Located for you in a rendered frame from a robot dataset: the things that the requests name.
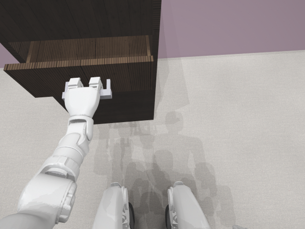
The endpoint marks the left robot thigh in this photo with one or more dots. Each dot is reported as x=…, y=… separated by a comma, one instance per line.
x=109, y=214

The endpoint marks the handle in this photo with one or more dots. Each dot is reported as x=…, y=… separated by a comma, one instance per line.
x=104, y=93

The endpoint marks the left robot shin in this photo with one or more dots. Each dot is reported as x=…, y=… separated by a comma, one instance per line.
x=125, y=216

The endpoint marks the left robot forearm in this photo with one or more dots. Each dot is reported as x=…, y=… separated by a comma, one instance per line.
x=67, y=158

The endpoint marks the left robot hand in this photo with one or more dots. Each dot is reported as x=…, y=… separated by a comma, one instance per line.
x=80, y=100

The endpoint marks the cabinet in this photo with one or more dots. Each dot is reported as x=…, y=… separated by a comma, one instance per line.
x=23, y=21

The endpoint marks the left robot upper arm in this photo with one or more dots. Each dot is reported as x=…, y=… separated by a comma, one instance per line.
x=48, y=201

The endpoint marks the drawer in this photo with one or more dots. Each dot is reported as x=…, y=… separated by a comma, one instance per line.
x=126, y=61

